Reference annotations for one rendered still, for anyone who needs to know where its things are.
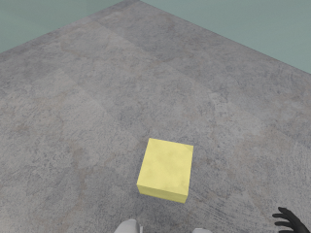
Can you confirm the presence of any carton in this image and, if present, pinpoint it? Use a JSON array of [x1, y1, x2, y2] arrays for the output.
[[136, 138, 193, 204]]

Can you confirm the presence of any right robot hand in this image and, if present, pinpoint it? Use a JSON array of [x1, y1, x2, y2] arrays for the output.
[[272, 207, 310, 233]]

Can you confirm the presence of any robot left thigh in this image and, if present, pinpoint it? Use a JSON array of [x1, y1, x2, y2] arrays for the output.
[[114, 220, 143, 233]]

